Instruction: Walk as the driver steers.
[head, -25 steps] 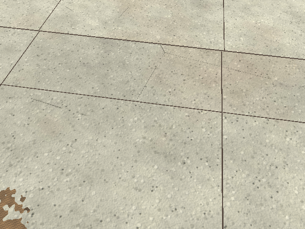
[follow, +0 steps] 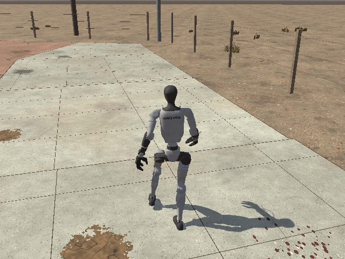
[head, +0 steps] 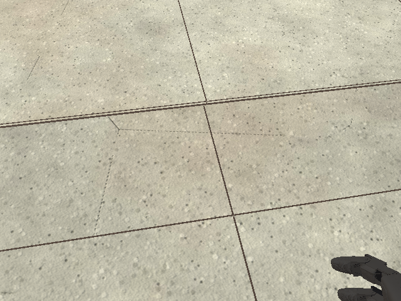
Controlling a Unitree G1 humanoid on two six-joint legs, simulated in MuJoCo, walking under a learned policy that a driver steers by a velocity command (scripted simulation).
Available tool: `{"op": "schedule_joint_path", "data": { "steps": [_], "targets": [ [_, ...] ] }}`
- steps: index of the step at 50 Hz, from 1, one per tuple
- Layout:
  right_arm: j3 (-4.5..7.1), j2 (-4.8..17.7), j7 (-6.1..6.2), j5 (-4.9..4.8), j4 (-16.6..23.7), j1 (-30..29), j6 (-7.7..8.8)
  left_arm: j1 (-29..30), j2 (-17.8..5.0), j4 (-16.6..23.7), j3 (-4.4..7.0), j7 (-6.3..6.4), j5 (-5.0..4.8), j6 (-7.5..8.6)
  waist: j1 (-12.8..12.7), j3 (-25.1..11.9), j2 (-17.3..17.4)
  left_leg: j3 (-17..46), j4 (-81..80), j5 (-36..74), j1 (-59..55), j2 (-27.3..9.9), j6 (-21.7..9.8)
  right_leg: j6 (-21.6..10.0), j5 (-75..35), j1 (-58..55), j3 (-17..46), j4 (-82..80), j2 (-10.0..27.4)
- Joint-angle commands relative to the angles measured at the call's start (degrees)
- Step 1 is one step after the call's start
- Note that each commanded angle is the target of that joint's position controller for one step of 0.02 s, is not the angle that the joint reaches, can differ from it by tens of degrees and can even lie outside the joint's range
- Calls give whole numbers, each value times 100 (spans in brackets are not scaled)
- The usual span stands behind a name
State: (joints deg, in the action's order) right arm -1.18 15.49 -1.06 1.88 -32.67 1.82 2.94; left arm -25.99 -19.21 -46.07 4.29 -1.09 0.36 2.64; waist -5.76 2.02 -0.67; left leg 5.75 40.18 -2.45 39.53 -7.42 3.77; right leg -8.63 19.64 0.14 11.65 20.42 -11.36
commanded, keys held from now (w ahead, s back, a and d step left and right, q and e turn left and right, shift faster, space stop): w+e+shift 0.40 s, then w+shift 0.50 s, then w+q+shift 0.10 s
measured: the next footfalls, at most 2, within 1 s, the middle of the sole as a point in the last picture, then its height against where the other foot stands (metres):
left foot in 0.08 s outside the picture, level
right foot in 0.54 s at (260, 262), level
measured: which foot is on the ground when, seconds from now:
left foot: up 0.00-0.06, down 0.08-0.54, up 0.56-0.96, down 0.98-1.00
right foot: down 0.00-0.10, up 0.12-0.52, down 0.54-1.00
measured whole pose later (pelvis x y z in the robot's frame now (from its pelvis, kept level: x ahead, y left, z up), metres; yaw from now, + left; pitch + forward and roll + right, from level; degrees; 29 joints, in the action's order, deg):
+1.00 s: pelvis +0.86 -0.22 -0.03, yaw -34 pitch +1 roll +1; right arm 0.0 15.2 -1.5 1.6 -38.8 2.2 3.3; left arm -27.6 -18.4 -54.1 2.5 0.7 2.1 4.5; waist -3.1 2.5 -1.0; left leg -5.2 31.9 -1.9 31.9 1.2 -6.2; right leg -6.5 24.3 -13.7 0.6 23.9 -4.9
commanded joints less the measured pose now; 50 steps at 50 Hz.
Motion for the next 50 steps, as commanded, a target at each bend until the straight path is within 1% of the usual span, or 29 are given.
{"op": "schedule_joint_path", "data": {
  "steps": [1,2,4,5,6,7,8,9,11,14,17,20,22,24,25,26,27,28,29,30,31,33,35,39,43,46,48,49,50],
  "targets": [
    [221,713,15,-91,254,-14,54,612,-1048,540,303,27,-36,136,382,-21,-138,-328,-717,469,-2285,458,-95,-427,-2413,1556,1292,-455,1214],
    [295,877,60,-87,155,308,66,603,-1144,535,325,46,-12,120,535,-242,-132,-335,-815,6,-2641,622,-137,-310,-3078,1245,1352,61,1227],
    [537,1353,235,-31,-296,2238,113,921,-1264,556,324,7,46,150,1662,-1250,198,-415,-748,-1097,-4803,600,-271,13,-3758,1707,899,2622,827],
    [668,1766,365,138,-475,3453,148,1073,-414,758,89,39,82,233,1991,-1952,1211,1096,-1042,-3304,-6047,-828,-385,51,-870,2714,427,4776,439],
    [735,2162,322,238,-351,2708,127,429,13,1147,-84,30,-180,226,1073,-2273,2968,4676,-2747,-4751,-6263,-2073,-797,170,1113,4190,-224,5947,116],
    [681,1544,288,176,-178,1858,85,699,-382,916,-89,86,4,95,976,-1362,1703,4487,-2799,-5369,-5414,-1869,-999,135,346,4688,-379,6305,740],
    [574,1096,261,123,-160,1577,55,1049,-567,905,-44,18,117,24,987,-865,932,3284,-2597,-4666,-4809,-1603,-988,166,-83,4658,-570,6043,1033],
    [529,898,232,131,-298,1573,47,1278,-547,903,-42,-71,155,-39,955,-480,456,2313,-2580,-3505,-4249,-1327,-919,227,-264,4489,-642,5800,1242],
    [479,779,228,63,-659,1803,129,1532,-314,1065,-94,-255,201,-190,808,-85,644,1079,-2727,-2305,-3671,-1001,-757,321,-329,4395,-653,5562,1516],
    [436,573,96,-68,-952,1954,298,2006,-120,1375,-192,-349,174,-324,672,100,570,-78,-2977,-741,-3518,-888,-649,353,-861,4626,-808,5394,1643],
    [441,634,89,-31,-1071,1798,395,2521,-156,1637,-239,-398,135,-342,501,356,506,-1153,-3258,260,-3296,-658,-592,358,-1651,4503,-1070,4505,1615],
    [482,805,135,-15,-1299,2150,395,3145,-114,1769,-313,-508,143,-328,641,675,248,-1884,-3466,1326,-3573,-483,-467,129,-1925,4133,-1771,3172,1449],
    [481,926,181,3,-1416,2456,358,3230,-19,1716,-362,-507,154,-278,627,620,296,-2155,-3171,3863,-3799,-467,-401,-109,-1793,3357,-2177,2485,1015],
    [542,1294,257,-11,-1453,2553,245,2646,-192,1464,-295,-405,187,-238,219,138,649,-2116,-2251,6115,-4264,-699,-448,-287,-1317,2489,-2218,2248,585],
    [580,1484,281,7,-1415,2404,154,1835,-377,1195,-206,-333,190,-205,-223,-273,765,-2060,-1233,6613,-4235,-826,-548,-404,-973,1638,-2076,2176,430],
    [576,1527,285,36,-1322,2154,89,604,-599,772,-71,-237,183,-178,-750,-785,855,-1951,108,6479,-3851,-885,-709,-582,-771,370,-1773,1898,401],
    [581,1474,255,27,-1282,1982,52,-225,-846,437,99,-108,201,-181,-1098,-1065,575,-2028,2083,4521,-2868,-504,-727,-710,-627,-972,-1274,1302,625],
    [413,589,121,0,-970,2325,97,405,-1388,512,233,26,198,-254,-32,-1226,-1229,-1895,4350,-2237,-626,515,-469,-890,-296,-2257,1051,1161,2099],
    [398,852,125,-154,-559,2332,175,406,-1558,789,282,45,202,-280,-75,-2377,-923,-602,5356,-2327,316,745,-502,-1636,222,-2881,3218,197,2887],
    [413,996,134,-158,-509,1613,252,379,-1257,676,265,99,163,-249,-207,-1628,-57,-336,5110,-1760,717,472,-528,-1428,137,-2262,2885,-311,2761],
    [357,862,133,-179,-543,1620,286,486,-1024,478,210,142,130,-172,128,-604,234,-397,4515,-1565,640,224,-549,-1267,-242,-1123,2274,-533,2653],
    [291,643,85,24,-725,1720,148,864,-605,378,64,196,158,32,652,-67,661,-288,3675,-1561,-126,-72,-522,-940,-708,331,1321,-734,2124],
    [268,521,-1,110,-746,1754,-27,740,-321,220,-51,174,68,195,843,110,382,-285,3027,-1744,-403,-241,-383,-963,-977,1015,960,-1024,1956],
    [162,316,-125,55,-247,297,-20,439,-378,20,-33,57,-27,377,538,716,191,-702,1011,-184,-154,-248,-345,-717,-1917,1411,-79,-1626,1427],
    [145,303,-218,-95,-144,-239,47,57,-540,-205,-19,33,-132,506,312,597,143,-1033,-498,1623,-1240,200,-688,-372,-3484,936,-447,-2114,1607],
    [248,564,-134,-33,-204,-97,54,-106,-877,-378,19,114,12,441,459,90,-168,-1347,-818,711,-1484,800,-942,-124,-6469,-542,-770,-1164,1823],
    [410,911,-25,-54,-611,1236,34,-14,-1068,-443,65,230,240,287,1142,-736,-539,-1366,-683,-337,-2663,1212,-1162,49,-7948,-901,-1001,707,2035],
    [521,1092,53,-56,-1013,2498,-2,294,-1088,-400,72,282,313,195,1827,-1192,-488,-1342,-821,-630,-3881,1171,-1299,127,-7610,-359,-1300,2368,1919],
    [707,1573,141,12,-1203,3328,-55,321,-737,-215,-30,266,256,226,2034,-1651,78,-141,-570,-1994,-5379,362,-1714,251,-5682,1269,-1486,4794,1474]
  ]
}}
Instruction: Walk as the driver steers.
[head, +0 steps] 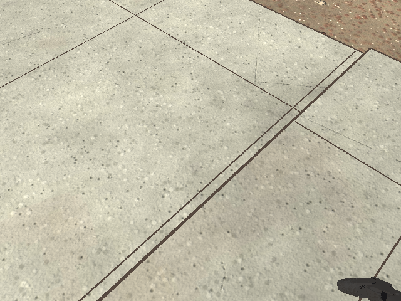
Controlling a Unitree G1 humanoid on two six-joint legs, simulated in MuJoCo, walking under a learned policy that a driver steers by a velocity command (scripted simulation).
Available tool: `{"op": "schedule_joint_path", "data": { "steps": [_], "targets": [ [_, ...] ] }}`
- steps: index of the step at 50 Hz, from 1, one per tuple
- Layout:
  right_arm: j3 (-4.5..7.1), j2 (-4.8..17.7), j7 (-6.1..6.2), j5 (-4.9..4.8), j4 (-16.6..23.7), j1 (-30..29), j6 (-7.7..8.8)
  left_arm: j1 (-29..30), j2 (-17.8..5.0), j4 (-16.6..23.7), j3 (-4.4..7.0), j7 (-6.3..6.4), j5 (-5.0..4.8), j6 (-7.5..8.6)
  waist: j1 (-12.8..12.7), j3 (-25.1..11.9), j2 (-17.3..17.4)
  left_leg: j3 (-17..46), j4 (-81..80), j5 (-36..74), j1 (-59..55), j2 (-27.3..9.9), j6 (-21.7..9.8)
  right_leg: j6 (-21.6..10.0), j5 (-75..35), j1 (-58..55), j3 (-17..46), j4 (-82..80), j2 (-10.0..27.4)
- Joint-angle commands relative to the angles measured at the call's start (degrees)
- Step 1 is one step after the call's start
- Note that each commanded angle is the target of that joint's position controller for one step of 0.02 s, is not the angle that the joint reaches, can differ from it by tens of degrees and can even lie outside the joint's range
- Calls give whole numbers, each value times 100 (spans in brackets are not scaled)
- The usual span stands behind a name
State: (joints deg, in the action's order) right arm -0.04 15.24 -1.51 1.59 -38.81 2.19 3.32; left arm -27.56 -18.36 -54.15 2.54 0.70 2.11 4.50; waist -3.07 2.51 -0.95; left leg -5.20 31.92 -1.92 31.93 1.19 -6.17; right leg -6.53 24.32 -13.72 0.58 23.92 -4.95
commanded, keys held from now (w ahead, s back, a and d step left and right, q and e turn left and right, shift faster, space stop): w+q+shift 1.00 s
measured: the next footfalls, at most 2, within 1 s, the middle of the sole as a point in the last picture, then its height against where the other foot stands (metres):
right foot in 0.40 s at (248, 256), level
left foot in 0.84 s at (152, 185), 0.04 m lower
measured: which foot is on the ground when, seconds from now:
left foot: down 0.00-0.38, up 0.40-0.82, down 0.84-1.00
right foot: down 0.00-0.00, up 0.02-0.38, down 0.40-0.84, up 0.86-1.00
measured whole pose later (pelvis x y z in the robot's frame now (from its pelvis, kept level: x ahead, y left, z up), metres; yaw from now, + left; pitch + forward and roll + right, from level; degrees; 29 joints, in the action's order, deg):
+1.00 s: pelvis +0.88 +0.24 -0.03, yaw +51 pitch -1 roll +2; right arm 3.6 19.4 -0.2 1.1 -48.4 21.7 0.2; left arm -10.3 -12.3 -40.6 -1.1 0.4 3.6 4.5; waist 0.9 4.3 1.3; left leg 0.2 29.8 -16.1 12.4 13.6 -11.3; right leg 3.5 24.8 28.8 6.1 75.1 6.2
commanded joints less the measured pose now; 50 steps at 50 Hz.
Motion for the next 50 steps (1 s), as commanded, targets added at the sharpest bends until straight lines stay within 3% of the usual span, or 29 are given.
{"op": "schedule_joint_path", "data": {
  "steps": [1,2,4,6,8,11,13,16,18,19,20,21,22,23,24,28,31,33,35,38,40,41,42,43,44,45,46,49,50],
  "targets": [
    [724,1954,128,-3,-707,3213,-124,142,-220,831,14,-69,-155,191,1091,-2361,2309,4708,-842,-2673,-5910,-1880,-1661,452,-353,4916,-53,6656,-340],
    [686,1553,40,-30,-549,2581,-121,639,-475,976,-28,-41,-65,276,1096,-1970,1117,5312,-1420,-2436,-5721,-1828,-1717,293,-391,5796,531,6861,-6],
    [577,997,39,-65,-664,2219,-79,1353,-422,1233,-123,-76,19,366,755,-683,-216,4040,-1649,-1825,-3900,-1552,-1378,270,-836,5681,613,5783,676],
    [462,752,111,-38,-832,2096,-38,1551,-248,1490,-191,-134,210,194,275,-57,-173,3366,-1894,-1594,-2420,-1065,-1214,458,-559,5206,574,5041,869],
    [489,903,107,-94,-827,2053,56,1688,-167,1707,-252,-170,247,5,69,230,108,3046,-2214,-1676,-1583,-854,-1268,655,-268,5092,431,4209,1024],
    [601,1115,85,-115,-603,1724,154,2640,-106,2152,-386,-288,60,9,134,537,297,2371,-2694,-1376,-204,-359,-1025,883,-1769,3900,81,2033,1015],
    [699,1293,13,-180,-559,1839,206,2863,-104,2161,-385,-332,-67,6,345,337,309,2364,-2830,-815,-147,-364,-796,924,-2884,2988,-82,1393,796],
    [768,1360,21,-215,-572,2188,158,2905,-387,2163,-276,-241,-67,26,516,102,365,2575,-2196,95,-1523,-540,-522,864,-2789,3044,69,742,734],
    [799,1500,60,-154,-592,2272,98,2115,-664,1941,-112,-136,-42,76,141,-550,232,2458,-707,1474,-2065,-430,-304,752,-1746,2136,-29,568,452],
    [804,1537,41,-131,-567,2118,103,1089,-862,1701,11,-48,3,100,-441,-1140,57,2195,766,1598,-1657,-132,-161,665,-1304,947,-3,714,587],
    [643,986,48,-119,-394,1993,167,-195,-1328,1593,183,90,147,120,-941,-2006,-569,1783,2835,195,-802,171,-91,474,854,-355,1378,557,1903],
    [412,150,53,-387,-19,2591,168,-18,-1833,1601,292,93,300,70,-292,-2635,-2247,1239,4531,-2887,799,611,30,-42,2776,-1181,4675,-867,3416],
    [399,545,107,-241,-75,2137,61,552,-1381,1634,277,101,179,27,-218,-1844,-1532,1100,5008,-2239,1573,122,-72,-194,3087,-481,4961,-1194,3217],
    [460,798,83,-124,-77,1621,-3,924,-834,1668,166,82,112,35,-243,-1048,-730,985,4768,-1720,1676,-186,-72,-97,2053,213,3673,-983,2897],
    [467,809,12,-75,-81,1355,-46,1020,-553,1560,104,43,113,43,-183,-637,-262,975,4449,-1450,1469,-398,-21,-13,641,792,2628,-892,2596],
    [375,427,-226,22,237,876,-348,681,-122,1026,-1,-6,-100,194,169,-104,-530,888,3708,-1196,1273,-728,135,313,-1824,1492,614,-1137,2069],
    [276,416,-372,43,645,210,-354,959,-324,948,61,-50,-142,304,324,172,-487,552,2485,-221,1039,-688,180,278,-2859,1861,-394,-1502,1912],
    [305,574,-489,45,661,27,-296,980,-302,867,53,-15,-136,389,430,286,-205,353,1580,1151,669,-635,38,430,-3104,1822,-970,-1562,1717],
    [235,483,-588,26,680,-316,-247,810,-485,773,89,17,-152,416,354,462,-81,-91,389,1873,-158,-380,-85,565,-3298,1956,-1462,-1748,1536],
    [258,651,-451,142,508,-267,-263,281,-876,668,159,120,-150,240,466,269,-128,-607,152,1076,-546,228,-345,712,-6589,876,-1621,-761,1716],
    [352,855,-318,157,156,811,-234,240,-1149,667,228,209,-81,23,1104,-315,-305,-618,231,401,-1815,513,-581,689,-8124,874,-1585,1115,1904],
    [484,1093,-212,101,-247,2029,-240,490,-1165,736,249,215,29,-77,1653,-786,-361,-309,330,70,-3094,456,-822,619,-8113,1443,-1468,2673,1982],
    [644,1324,-30,44,-631,2877,-233,685,-1034,774,261,134,70,-123,1883,-971,125,227,-47,-161,-4376,241,-1086,602,-4950,2663,-1473,5048,1430],
    [759,1833,52,-47,-685,2677,-280,713,-266,1050,80,45,210,-51,1242,-707,1279,1315,1090,1465,-5397,-532,-1224,691,873,5027,-1155,7294,570],
    [883,2365,46,-9,-366,2582,-362,661,-434,1764,29,45,-13,60,1085,-2132,1178,3940,97,493,-6921,-1494,-2479,882,979,6604,-74,7908,403],
    [874,2152,126,-6,-293,2641,-395,1363,-590,1943,-38,29,-26,232,1283,-1738,435,4946,-1286,-1015,-6424,-1790,-2424,870,455,7135,388,7268,603],
    [795,1754,171,-43,-379,2254,-356,1523,-732,1834,-36,23,-12,288,932,-662,-253,4602,-1774,-1318,-5189,-1603,-2069,821,-27,6926,458,6241,936],
    [576,1296,202,-64,-402,1749,-96,1281,-670,1623,-33,-3,246,-9,81,198,-673,3648,-1875,5,-2442,-1053,-1764,1080,167,5333,487,4903,1230],
    [562,1295,187,-106,-422,1668,-14,1454,-520,1749,-71,-31,226,-105,-34,318,-537,3335,-2046,-17,-1682,-837,-1679,1193,157,4921,435,4203,1323]
  ]
}}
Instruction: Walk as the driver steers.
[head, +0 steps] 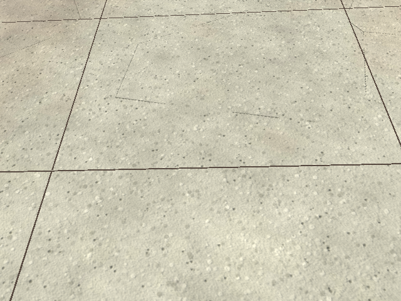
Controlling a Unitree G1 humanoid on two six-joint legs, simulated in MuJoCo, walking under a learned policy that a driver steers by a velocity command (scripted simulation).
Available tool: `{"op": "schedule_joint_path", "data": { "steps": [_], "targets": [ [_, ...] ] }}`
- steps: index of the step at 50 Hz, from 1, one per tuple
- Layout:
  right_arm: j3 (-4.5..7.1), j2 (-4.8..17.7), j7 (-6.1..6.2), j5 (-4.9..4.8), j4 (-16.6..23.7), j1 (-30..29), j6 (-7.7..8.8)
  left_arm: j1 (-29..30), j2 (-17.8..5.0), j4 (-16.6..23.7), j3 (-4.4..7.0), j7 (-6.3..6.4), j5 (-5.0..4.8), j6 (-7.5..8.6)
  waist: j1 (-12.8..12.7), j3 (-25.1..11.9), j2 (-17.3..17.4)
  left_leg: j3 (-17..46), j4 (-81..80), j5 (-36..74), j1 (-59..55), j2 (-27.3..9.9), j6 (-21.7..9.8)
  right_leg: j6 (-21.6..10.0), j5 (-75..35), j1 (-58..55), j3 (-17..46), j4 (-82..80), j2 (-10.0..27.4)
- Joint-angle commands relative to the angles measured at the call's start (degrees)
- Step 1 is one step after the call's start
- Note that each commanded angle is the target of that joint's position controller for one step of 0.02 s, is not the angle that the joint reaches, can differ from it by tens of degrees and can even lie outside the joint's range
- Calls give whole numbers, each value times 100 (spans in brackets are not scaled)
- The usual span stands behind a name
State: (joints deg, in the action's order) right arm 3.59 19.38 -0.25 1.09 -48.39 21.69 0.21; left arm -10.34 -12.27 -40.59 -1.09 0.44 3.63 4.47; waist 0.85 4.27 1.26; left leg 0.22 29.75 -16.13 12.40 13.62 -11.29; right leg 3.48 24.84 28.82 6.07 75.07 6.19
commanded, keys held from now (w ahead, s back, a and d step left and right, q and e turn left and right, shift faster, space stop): w+q+shift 0.82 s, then w+e+shift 0.18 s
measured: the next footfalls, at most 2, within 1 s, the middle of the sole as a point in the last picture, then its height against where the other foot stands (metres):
right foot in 0.22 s outside the picture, level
left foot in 0.68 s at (179, 228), level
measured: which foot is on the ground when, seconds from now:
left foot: down 0.00-0.20, up 0.22-0.66, down 0.68-1.00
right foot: up 0.00-0.20, down 0.22-0.68, up 0.70-1.00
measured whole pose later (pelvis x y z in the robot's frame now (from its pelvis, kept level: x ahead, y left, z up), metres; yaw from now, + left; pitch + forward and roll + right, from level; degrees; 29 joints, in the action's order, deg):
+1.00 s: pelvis +0.83 +0.21 +0.01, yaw +50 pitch +1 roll +1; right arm 2.8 18.0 -0.9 -0.1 -48.3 25.8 5.5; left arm -2.6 -15.4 -35.3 -0.3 -2.2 1.5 3.0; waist 4.9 2.9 -0.6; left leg 6.9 9.3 -18.6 -9.2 10.4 -9.7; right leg -1.3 -6.4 41.3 -1.5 36.4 7.7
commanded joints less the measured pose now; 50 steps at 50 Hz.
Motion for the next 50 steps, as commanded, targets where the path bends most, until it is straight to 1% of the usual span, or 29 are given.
{"op": "schedule_joint_path", "data": {
  "steps": [1,4,7,8,9,10,11,12,13,14,15,17,19,23,26,28,30,32,33,34,35,36,37,38,40,42,46,48,50],
  "targets": [
    [220,952,48,-59,553,-441,356,96,-983,581,241,-41,46,-127,-432,274,-577,2486,-1941,1434,879,-1813,-1071,244,-301,295,-250,-1593,220],
    [293,930,-54,-89,607,-629,448,651,-717,802,157,-148,-208,-96,-245,139,-137,1904,-1917,1615,1802,-1207,-507,102,-2658,-1272,-490,-3230,-63],
    [368,1034,-76,-128,524,-230,411,756,-945,810,241,-119,-286,-83,17,-127,39,2190,-1437,2171,765,-1358,-188,-36,-2934,-1570,-414,-4014,-299],
    [394,1106,-49,-112,505,-156,380,528,-1082,738,300,-82,-273,-74,-71,-314,54,2266,-956,2767,333,-1365,-67,-69,-2562,-1783,-395,-4171,-456],
    [417,1238,-39,-66,488,-187,355,-99,-1290,560,405,-18,-271,-64,-428,-713,-36,2204,-21,3463,75,-1307,73,-105,-1928,-2368,-464,-4190,-656],
    [417,1308,-50,-32,506,-410,368,-1185,-1503,307,525,63,-248,-48,-1123,-1200,-179,1965,1412,3717,367,-1098,236,-133,-1412,-3466,-597,-4161,-651],
    [236,682,-55,-19,701,-654,441,-2387,-1951,119,669,186,-98,-21,-1614,-1853,-776,1586,3493,2265,1261,-713,353,-273,336,-4685,450,-4354,365],
    [0,-167,-34,-222,1071,-133,444,-2124,-2379,154,719,171,93,-21,-827,-2231,-2514,1070,5021,-1566,2669,-266,444,-598,2215,-5145,3745,-5897,1983],
    [-48,164,7,-107,1084,-193,367,-1234,-2018,259,716,127,-23,-58,-473,-1696,-2176,807,5423,-909,3295,-776,350,-847,3115,-4401,4724,-6405,1982],
    [1,420,-33,-2,999,-468,273,-672,-1479,369,612,96,-79,-92,-399,-1033,-1302,624,5206,-374,3319,-1201,372,-876,2794,-3661,3588,-6234,1731],
    [6,449,-117,54,989,-665,207,-560,-1235,276,561,64,-75,-117,-368,-651,-755,494,4930,-157,3176,-1423,431,-839,1741,-3088,2552,-6145,1444],
    [-24,257,-306,114,1158,-961,66,-791,-1025,-64,485,65,-98,-57,-251,-297,-779,492,4689,-86,3007,-1724,537,-710,389,-2439,1241,-6244,1120],
    [-97,64,-400,106,1393,-1309,-52,-993,-861,-329,447,-21,-212,82,-172,-142,-726,418,4605,238,3217,-1872,576,-620,-580,-2347,452,-6446,1034],
    [-156,120,-455,48,1789,-2001,-99,-821,-943,-431,456,-83,-203,248,18,85,-583,129,3647,1312,3179,-1877,607,-573,-2133,-2125,-1040,-6815,807],
    [-206,141,-558,65,1929,-2627,-90,-1165,-1091,-622,493,-44,-186,265,-132,414,-269,-481,2391,1643,3020,-1764,414,-492,-3068,-2517,-1770,-7052,647],
    [-256,49,-584,58,1940,-2840,-62,-1381,-1214,-703,506,8,-166,218,-147,442,-263,-963,1664,1533,2520,-1475,188,-362,-5081,-2867,-2203,-6778,578],
    [-204,176,-516,49,1782,-2519,-44,-1554,-1491,-678,561,98,-180,101,94,-8,-558,-1288,1430,1132,1851,-1012,25,-289,-7878,-3434,-2302,-5898,693],
    [-29,529,-393,19,1362,-1035,-26,-1254,-1843,-544,666,168,-137,-104,914,-783,-845,-1147,1395,427,345,-708,-205,-388,-9144,-3384,-2181,-3949,971],
    [143,786,-288,10,947,217,17,-987,-1863,-388,678,141,-125,-184,1398,-1283,-763,-793,1031,189,-1127,-631,-420,-509,-8551,-2641,-2017,-2288,1006],
    [315,999,-125,-35,713,484,13,-961,-1581,-360,645,52,-84,-196,1287,-1264,-64,-38,625,-109,-2321,-941,-596,-433,-4134,-1185,-1973,-313,350],
    [417,1594,-64,19,919,-164,-90,-1143,-853,192,469,-54,-67,-124,362,-1303,1350,2768,260,292,-3493,-2237,-1312,-96,472,1321,-1643,1793,-661],
    [476,1681,-38,73,1109,202,-150,-561,-1200,649,465,-34,-155,52,753,-2071,531,4406,-868,-513,-3973,-2725,-1810,-119,176,2184,-374,2081,-673],
    [467,1481,16,36,970,170,-114,-177,-1240,708,421,-34,-171,183,657,-1342,-118,4418,-1493,-662,-3276,-2796,-1564,-171,-237,2363,-149,1457,-338],
    [403,1208,43,20,857,3,-39,-183,-1239,629,398,-21,-176,217,308,-586,-562,3952,-1643,-206,-2252,-2605,-1342,-166,-450,2063,-194,783,-135],
    [279,925,109,-4,850,-364,161,-375,-1181,520,364,-13,9,21,-227,-184,-735,3005,-1631,772,-843,-2073,-1136,-7,-239,1207,-178,33,93],
    [160,661,80,-60,785,-373,332,-384,-1014,516,324,-71,57,-191,-406,-62,-684,2427,-1827,887,7,-1808,-1027,119,-92,785,-325,-825,263],
    [105,490,-35,-99,522,-89,585,734,-497,827,95,-263,-141,-120,39,234,-277,1148,-2321,2306,698,-1267,-440,-197,-2799,-120,-899,-3209,179],
    [93,540,-85,-172,339,270,673,1036,-564,798,124,-297,-277,-110,325,194,-196,1015,-2726,2824,119,-1512,-193,-513,-3854,-375,-1100,-3846,-14],
    [97,689,-46,-104,186,428,693,1190,-727,788,180,-279,-279,-103,388,164,-110,725,-2625,3906,-985,-1732,13,-782,-3708,-146,-1203,-4296,-212]
  ]
}}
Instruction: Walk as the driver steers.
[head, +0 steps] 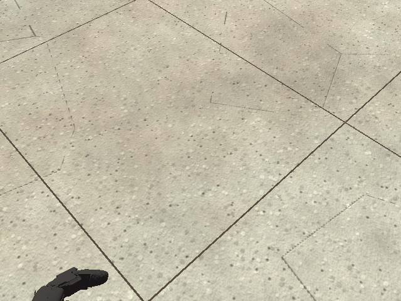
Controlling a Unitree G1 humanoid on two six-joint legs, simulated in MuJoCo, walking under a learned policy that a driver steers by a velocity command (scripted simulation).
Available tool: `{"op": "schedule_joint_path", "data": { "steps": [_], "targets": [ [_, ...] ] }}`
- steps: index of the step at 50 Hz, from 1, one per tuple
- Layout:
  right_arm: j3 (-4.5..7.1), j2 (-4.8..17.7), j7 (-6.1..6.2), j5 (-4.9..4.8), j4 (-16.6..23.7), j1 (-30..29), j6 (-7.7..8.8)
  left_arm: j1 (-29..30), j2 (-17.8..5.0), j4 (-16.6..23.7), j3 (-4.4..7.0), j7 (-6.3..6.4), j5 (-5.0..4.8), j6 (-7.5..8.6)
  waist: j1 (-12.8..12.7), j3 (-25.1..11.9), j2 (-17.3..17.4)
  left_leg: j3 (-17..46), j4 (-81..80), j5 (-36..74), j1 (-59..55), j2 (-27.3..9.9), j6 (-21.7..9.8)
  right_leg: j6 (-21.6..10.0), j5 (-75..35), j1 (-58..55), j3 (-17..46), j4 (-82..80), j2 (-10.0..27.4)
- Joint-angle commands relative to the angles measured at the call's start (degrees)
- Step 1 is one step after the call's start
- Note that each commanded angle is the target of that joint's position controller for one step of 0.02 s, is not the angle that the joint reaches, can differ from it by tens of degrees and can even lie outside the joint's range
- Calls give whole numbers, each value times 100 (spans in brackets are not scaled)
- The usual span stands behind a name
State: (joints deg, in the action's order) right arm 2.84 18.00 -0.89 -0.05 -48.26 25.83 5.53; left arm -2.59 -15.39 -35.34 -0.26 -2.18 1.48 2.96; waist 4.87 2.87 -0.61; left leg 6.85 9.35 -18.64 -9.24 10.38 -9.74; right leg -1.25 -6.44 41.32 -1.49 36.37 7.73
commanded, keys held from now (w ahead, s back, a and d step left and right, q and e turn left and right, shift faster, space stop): w+e+shift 1.00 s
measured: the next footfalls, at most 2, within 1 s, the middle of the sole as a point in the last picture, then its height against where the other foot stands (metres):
right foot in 0.10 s outside the picture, level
left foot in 0.52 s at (189, 218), level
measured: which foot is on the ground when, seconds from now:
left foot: down 0.00-0.12, up 0.14-0.50, down 0.52-0.94, up 0.96-1.00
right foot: up 0.00-0.08, down 0.10-0.52, up 0.54-0.94, down 0.96-1.00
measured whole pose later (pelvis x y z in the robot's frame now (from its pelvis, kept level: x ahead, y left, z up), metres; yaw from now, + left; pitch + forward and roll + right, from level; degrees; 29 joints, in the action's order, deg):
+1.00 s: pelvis +0.91 -0.27 -0.04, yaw -49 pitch +0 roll +0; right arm 1.2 15.1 0.6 2.0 -48.0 25.0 3.4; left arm -4.7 -18.6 -36.3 2.1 -2.7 1.3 -0.2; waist 2.2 2.6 -1.6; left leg -6.4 71.9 -21.1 3.3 -2.9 2.5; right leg -12.1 15.9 30.6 -7.1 44.4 -8.0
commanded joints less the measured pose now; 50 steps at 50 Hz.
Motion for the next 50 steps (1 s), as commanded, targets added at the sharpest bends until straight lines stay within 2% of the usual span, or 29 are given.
{"op": "schedule_joint_path", "data": {
  "steps": [1,3,5,6,7,8,10,13,17,19,22,24,25,26,27,28,29,30,36,37,40,41,42,45,46,47,48,49,50],
  "targets": [
    [182,928,56,55,116,64,154,381,-520,232,146,-5,-39,61,-59,151,162,-118,-302,5228,663,-1500,-18,-415,-252,-1421,-561,-511,-588],
    [231,1176,183,223,52,32,66,-257,-800,44,273,21,-48,62,-497,-384,563,-419,833,7435,-18,-1765,210,-588,728,-1933,-650,-394,-1114],
    [258,1237,291,411,183,-592,-109,-2558,-1139,-691,485,107,-98,-9,-1733,-1227,631,-856,3706,7889,557,-1754,398,-818,1383,-3889,-579,-430,-1300],
    [170,942,285,340,388,-800,-79,-3492,-1594,-921,677,183,-45,-76,-2093,-1559,-5,-1039,6391,5794,2296,-1236,552,-1299,2602,-5358,578,-179,-619],
    [17,283,113,109,611,-362,76,-3196,-1897,-1041,762,136,-29,-129,-1216,-2020,-2199,-652,8416,-398,4810,-61,982,-2267,3206,-6657,4345,-1304,739],
    [-80,488,137,203,783,-705,171,-2433,-1532,-766,730,63,-47,-127,-1193,-1807,-962,20,8455,-192,5504,-454,817,-2356,3470,-6428,5126,-1968,822],
    [-159,550,78,293,964,-1376,255,-2152,-965,-866,606,82,-94,-95,-864,-631,504,82,7256,298,5215,-1124,738,-1947,3171,-4570,3970,-2240,555],
    [-282,299,23,493,1267,-1534,-40,-2066,-896,-1043,520,146,-83,32,-314,73,290,-72,6149,-137,4714,-1414,968,-1754,2511,-2804,3000,-2515,-104],
    [-462,162,-106,296,1813,-2669,-105,-1864,-1140,-870,638,122,-119,152,-457,464,-64,-583,3602,1247,3638,-1475,1254,-1543,1866,-1326,2200,-3091,-670],
    [-478,96,-135,183,1854,-2916,-100,-1983,-1247,-860,709,73,-199,186,-692,265,-138,-707,2841,2373,2865,-1292,1254,-1275,1100,-1381,2161,-3130,-683],
    [-383,335,-57,183,1849,-2957,-66,-2273,-1339,-897,778,103,-234,147,-851,-25,-208,-590,2148,2335,2796,-1162,1170,-995,34,-2656,2325,-2492,-539],
    [-222,638,52,190,1633,-2242,-11,-2307,-1508,-898,817,153,-164,112,-521,-645,-150,-616,1935,1354,1976,-891,1051,-767,-1404,-3253,2275,-1162,-573],
    [-116,809,128,206,1420,-1344,25,-2129,-1597,-870,828,135,-148,120,22,-1182,-28,-603,1940,1035,906,-1001,968,-629,-1518,-2992,2085,98,-804],
    [55,1201,261,313,1261,-106,56,-1953,-1224,-735,720,126,-133,189,564,-1909,295,288,1999,-480,-467,-1976,764,-564,-432,-2159,1780,1848,-1025],
    [176,1632,294,543,1222,171,29,-2448,-244,-468,472,167,-344,212,189,-2728,1836,3166,1220,-2318,-1913,-3807,257,-442,3699,-428,1124,3652,-1593],
    [256,1584,280,400,1187,-173,-55,-2295,-537,-350,400,182,-258,119,50,-2607,1963,4479,537,-3261,-1527,-3883,-15,-527,3282,386,800,4416,-1156],
    [140,966,266,345,1242,-660,-61,-1622,-855,-400,466,178,-117,34,107,-1542,1047,3372,545,-2824,-690,-3489,111,-541,2667,674,643,4375,-812],
    [55,614,226,324,1163,-830,-55,-1273,-884,-373,481,105,-42,-9,65,-956,487,2273,630,-1486,-11,-3192,215,-502,2348,574,587,4064,-609],
    [-60,72,111,104,442,-471,141,-358,-374,150,315,-207,51,-368,-384,-149,549,-609,211,2087,1052,-2393,700,-344,1860,592,280,3583,-297],
    [-31,279,106,125,452,-566,191,-260,-305,373,247,-247,59,-362,-540,-64,809,-792,137,2483,1294,-2556,642,-341,1512,503,264,3267,-203],
    [4,391,114,152,346,-696,228,360,-462,539,184,-340,38,-350,-569,360,328,-1701,-284,2858,1547,-2208,769,-424,752,32,-256,1912,-349],
    [-4,390,137,163,293,-678,216,389,-479,435,176,-363,-22,-367,-531,296,197,-2105,-289,3777,1520,-1895,899,-553,642,-485,-626,1539,-654],
    [34,675,140,165,275,-457,245,521,-380,570,128,-383,-2,-342,-580,427,374,-2198,41,5325,1530,-2133,954,-671,693,-823,-814,1105,-707],
    [178,1147,266,170,277,-306,47,-414,-779,217,265,-289,37,-300,-1203,-295,623,-2186,1752,7923,888,-2384,1029,-982,1238,-2161,-1039,779,-1305],
    [214,1270,303,192,376,-552,-59,-1534,-1016,-105,394,-233,40,-268,-1761,-809,677,-2068,3135,8187,1203,-2531,940,-1174,1395,-3355,-822,719,-1424],
    [219,1251,266,229,499,-764,-133,-2743,-1260,-549,571,-102,9,-227,-2199,-1297,388,-2013,5074,6694,2204,-2373,888,-1391,1474,-5030,-311,268,-1415],
    [140,752,151,279,559,-900,-134,-2464,-1612,-606,771,71,-205,-317,-1813,-961,-912,-2000,7468,278,3865,-1106,1014,-1558,1738,-5751,789,-140,-839],
    [31,591,145,162,1316,-402,-30,-1973,-2354,-250,876,78,41,-417,-1074,-1953,-1503,-980,9190,-1087,5879,-749,1264,-2835,1518,-7238,3997,-829,569],
    [-4,819,139,202,1444,-1004,119,-2186,-2083,-115,873,168,-10,-447,-1445,-2107,-240,-158,8885,-564,6290,-1023,1218,-2834,2632,-7000,4841,-1794,773]
  ]
}}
